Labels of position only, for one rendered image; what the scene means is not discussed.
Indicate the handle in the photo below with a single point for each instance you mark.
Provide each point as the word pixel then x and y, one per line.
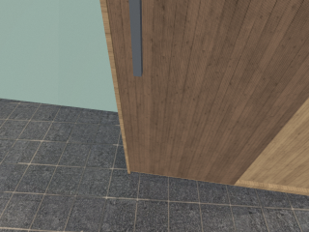
pixel 135 18

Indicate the wardrobe door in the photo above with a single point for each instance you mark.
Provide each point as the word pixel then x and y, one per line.
pixel 285 160
pixel 220 79

